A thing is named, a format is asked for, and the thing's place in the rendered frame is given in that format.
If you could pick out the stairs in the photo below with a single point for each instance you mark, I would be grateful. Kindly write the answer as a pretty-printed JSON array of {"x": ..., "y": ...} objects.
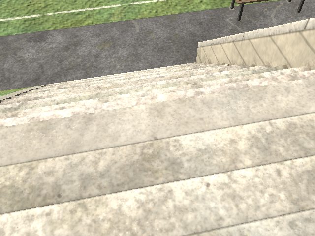
[{"x": 116, "y": 91}]

